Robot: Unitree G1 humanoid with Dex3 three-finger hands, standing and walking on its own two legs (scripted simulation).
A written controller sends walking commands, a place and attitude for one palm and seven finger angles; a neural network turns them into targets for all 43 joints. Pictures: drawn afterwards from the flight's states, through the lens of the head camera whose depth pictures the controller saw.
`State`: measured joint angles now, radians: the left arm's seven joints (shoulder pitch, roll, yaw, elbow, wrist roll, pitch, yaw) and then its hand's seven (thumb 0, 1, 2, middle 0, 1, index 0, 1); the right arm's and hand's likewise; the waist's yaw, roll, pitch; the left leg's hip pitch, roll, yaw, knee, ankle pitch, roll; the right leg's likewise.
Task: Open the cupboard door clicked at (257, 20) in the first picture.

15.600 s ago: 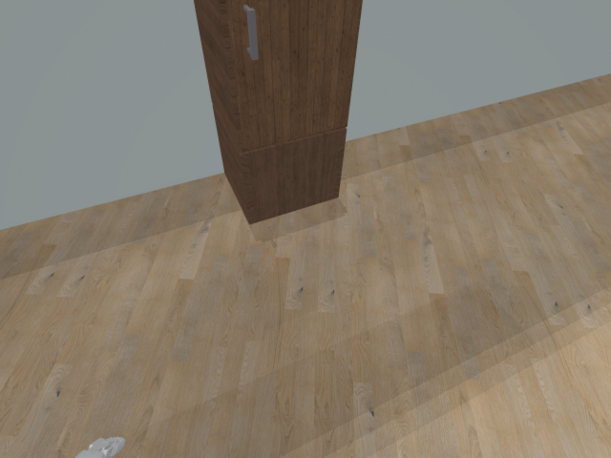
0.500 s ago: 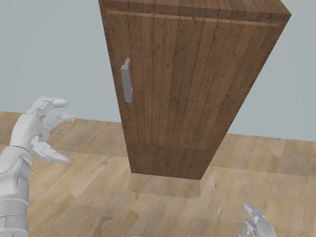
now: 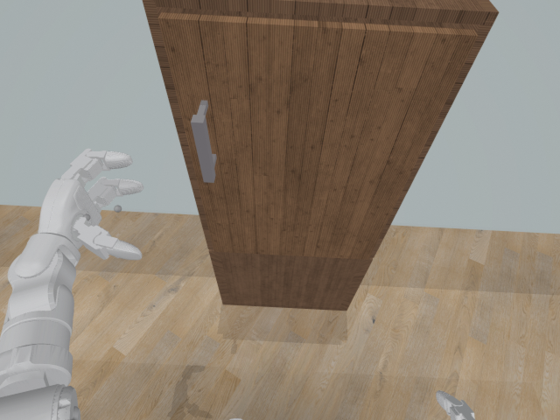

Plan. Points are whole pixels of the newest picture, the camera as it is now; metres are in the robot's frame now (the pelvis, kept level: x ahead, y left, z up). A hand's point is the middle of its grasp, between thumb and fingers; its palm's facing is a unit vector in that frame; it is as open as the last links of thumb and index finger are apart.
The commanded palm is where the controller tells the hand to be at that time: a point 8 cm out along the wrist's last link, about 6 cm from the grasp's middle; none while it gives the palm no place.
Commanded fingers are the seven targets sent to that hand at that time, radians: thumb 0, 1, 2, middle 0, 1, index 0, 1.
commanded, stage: move the hooked fingers beside the handle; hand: left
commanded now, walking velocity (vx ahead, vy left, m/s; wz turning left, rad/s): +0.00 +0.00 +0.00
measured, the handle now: (206, 143) +0.52 +0.14 +0.09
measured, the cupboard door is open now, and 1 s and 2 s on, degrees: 0 0 0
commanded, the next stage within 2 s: slide the fingers in behind the handle in 1.64 s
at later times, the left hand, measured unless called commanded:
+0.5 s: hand (149, 177) +0.44 +0.22 +0.09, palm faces -0.03 -1.00 +0.01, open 14.0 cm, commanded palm +0.42 +0.27 +0.09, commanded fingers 0.00 -0.50 0.30 -0.30 -1.20 -0.30 -1.20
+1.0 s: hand (171, 155) +0.49 +0.20 +0.09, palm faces +0.00 -1.00 +0.00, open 14.0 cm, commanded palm +0.46 +0.24 +0.09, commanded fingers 0.00 -0.50 0.30 -0.30 -1.20 -0.30 -1.20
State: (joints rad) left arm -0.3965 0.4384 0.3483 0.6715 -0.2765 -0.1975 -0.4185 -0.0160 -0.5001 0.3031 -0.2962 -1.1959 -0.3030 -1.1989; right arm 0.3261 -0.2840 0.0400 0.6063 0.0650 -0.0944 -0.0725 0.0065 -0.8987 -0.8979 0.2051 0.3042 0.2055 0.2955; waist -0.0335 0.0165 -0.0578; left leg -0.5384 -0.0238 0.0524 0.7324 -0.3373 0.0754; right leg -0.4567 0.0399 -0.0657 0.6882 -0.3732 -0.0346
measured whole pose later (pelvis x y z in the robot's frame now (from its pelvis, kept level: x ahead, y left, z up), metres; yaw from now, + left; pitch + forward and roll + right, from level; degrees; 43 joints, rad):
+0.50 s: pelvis +0.00 +0.00 -0.01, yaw -1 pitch +12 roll -2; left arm -0.68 0.47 0.34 0.98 -0.21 -0.28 -0.36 -0.02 -0.50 0.30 -0.30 -1.20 -0.30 -1.20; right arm 0.36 -0.29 0.04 0.63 0.05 -0.02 -0.05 0.00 -0.90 -0.90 0.21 0.30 0.21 0.30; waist -0.09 0.01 -0.06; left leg -0.64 -0.02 0.06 0.78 -0.35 0.08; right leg -0.56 0.04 -0.06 0.74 -0.38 -0.03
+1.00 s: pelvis +0.00 +0.00 -0.01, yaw -2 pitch +15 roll -2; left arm -0.81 0.51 0.39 1.12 -0.15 -0.34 -0.29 -0.02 -0.50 0.30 -0.30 -1.20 -0.30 -1.20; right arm 0.43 -0.28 0.03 0.64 0.03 0.04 -0.02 0.00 -0.90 -0.90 0.20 0.30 0.21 0.30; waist -0.13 0.02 -0.10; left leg -0.72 0.01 0.08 0.83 -0.38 0.07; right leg -0.65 0.06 -0.04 0.78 -0.40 -0.04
